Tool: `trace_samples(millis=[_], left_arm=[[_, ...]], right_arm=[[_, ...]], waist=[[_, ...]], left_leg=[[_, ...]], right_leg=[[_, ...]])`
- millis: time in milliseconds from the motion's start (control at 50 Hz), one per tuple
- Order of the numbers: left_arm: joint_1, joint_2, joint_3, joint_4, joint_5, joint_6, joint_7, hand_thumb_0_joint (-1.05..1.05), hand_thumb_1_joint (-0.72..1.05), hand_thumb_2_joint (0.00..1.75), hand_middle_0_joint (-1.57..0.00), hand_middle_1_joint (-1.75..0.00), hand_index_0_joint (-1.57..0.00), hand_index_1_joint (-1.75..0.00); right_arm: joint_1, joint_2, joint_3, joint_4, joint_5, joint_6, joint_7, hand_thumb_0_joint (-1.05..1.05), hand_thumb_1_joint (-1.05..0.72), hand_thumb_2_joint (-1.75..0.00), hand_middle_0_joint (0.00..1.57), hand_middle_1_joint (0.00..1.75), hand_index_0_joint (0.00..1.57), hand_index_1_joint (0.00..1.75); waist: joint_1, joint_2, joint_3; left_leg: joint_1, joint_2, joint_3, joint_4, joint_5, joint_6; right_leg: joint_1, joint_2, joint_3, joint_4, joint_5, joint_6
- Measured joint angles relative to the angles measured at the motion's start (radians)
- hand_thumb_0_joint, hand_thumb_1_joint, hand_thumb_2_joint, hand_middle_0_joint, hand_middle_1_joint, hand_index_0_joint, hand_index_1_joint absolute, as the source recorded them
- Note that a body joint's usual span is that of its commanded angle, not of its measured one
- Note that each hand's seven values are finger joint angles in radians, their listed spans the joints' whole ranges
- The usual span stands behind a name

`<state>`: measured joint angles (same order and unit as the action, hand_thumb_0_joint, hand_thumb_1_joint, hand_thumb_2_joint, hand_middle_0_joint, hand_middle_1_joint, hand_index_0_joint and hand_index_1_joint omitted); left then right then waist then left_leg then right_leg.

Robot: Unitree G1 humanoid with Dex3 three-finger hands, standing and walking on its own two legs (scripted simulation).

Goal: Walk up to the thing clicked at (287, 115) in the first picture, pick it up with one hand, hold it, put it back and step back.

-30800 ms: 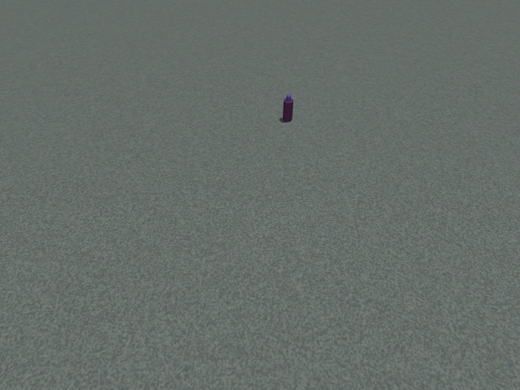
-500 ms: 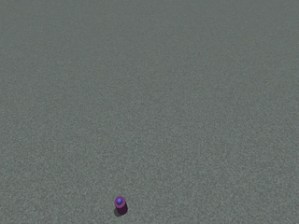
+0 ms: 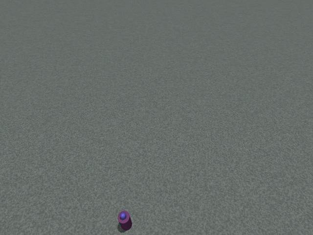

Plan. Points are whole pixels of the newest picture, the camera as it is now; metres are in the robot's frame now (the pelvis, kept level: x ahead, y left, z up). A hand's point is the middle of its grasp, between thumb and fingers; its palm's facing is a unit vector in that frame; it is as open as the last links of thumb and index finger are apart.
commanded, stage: stand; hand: left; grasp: from the side
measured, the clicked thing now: (124, 219) +0.37 +0.20 -0.69
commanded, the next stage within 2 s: step back in 0.32 s
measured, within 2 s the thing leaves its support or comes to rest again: neither
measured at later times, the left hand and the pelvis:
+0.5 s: hand out of the picture +0.06 +0.26 -0.17, palm faces -0.01 -0.92 -0.39, open 7.4 cm; pelvis -0.02 -0.01 -0.01, yaw +0 degrees
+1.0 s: hand out of the picture +0.03 +0.29 -0.18, palm faces -0.04 -0.94 -0.34, open 7.4 cm; pelvis -0.10 +0.04 -0.01, yaw +0 degrees
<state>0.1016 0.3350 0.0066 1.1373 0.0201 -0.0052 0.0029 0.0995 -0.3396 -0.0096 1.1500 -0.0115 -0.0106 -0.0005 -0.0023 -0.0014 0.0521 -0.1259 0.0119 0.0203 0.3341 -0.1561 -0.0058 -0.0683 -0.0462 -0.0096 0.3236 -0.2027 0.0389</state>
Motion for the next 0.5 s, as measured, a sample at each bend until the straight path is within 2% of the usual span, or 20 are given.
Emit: trace_samples(millis=[320,400,500], left_arm=[[0.022,0.004,0.001,0.005,0.000,0.003,-0.002,0.01,0.91,0.90,-0.20,-0.30,-0.20,-0.30],[0.012,0.017,0.023,-0.037,-0.018,0.011,0.002,0.01,0.91,0.90,-0.20,-0.30,-0.21,-0.30],[-0.009,0.051,0.038,-0.096,-0.017,0.024,0.011,0.01,0.91,0.90,-0.20,-0.30,-0.20,-0.30]], right_arm=[[0.005,0.001,-0.002,0.002,0.000,0.002,0.004,0.01,-0.91,-0.90,0.20,0.30,0.20,0.30],[-0.019,-0.006,-0.013,-0.032,0.011,0.022,0.012,0.01,-0.90,-0.90,0.20,0.30,0.20,0.30],[-0.052,-0.018,-0.031,-0.088,0.017,0.041,0.017,0.01,-0.90,-0.90,0.20,0.30,0.20,0.30]], waist=[[0.002,0.000,0.007],[-0.001,-0.004,0.039],[-0.001,-0.015,0.094]], left_leg=[[-0.001,0.000,-0.001,-0.007,0.001,-0.001],[-0.056,0.004,-0.001,0.061,-0.019,0.001],[-0.133,0.007,-0.002,0.144,-0.033,0.000]], right_leg=[[-0.002,0.001,-0.001,-0.004,-0.001,-0.002],[-0.062,0.003,0.002,0.074,-0.026,-0.007],[-0.156,0.006,0.005,0.194,-0.059,-0.020]])
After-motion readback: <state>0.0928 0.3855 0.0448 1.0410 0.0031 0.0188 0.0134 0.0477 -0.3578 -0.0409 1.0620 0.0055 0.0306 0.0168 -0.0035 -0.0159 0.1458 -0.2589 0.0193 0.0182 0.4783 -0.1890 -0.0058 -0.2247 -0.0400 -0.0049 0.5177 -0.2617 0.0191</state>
